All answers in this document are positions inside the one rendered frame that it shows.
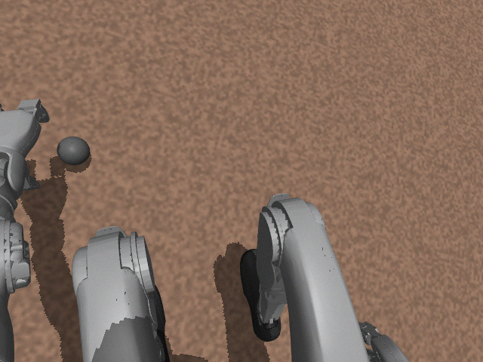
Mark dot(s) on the right robot hand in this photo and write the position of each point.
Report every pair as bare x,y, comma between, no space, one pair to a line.
384,349

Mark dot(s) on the right robot foot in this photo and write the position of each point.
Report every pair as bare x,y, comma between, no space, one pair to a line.
251,285

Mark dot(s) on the left robot arm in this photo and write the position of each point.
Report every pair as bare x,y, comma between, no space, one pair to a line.
14,250

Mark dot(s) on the left robot hand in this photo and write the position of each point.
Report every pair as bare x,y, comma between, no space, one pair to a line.
20,129

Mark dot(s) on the ball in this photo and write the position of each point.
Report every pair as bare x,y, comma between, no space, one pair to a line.
73,150

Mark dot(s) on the left robot foot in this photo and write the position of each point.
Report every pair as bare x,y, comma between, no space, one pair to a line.
161,325

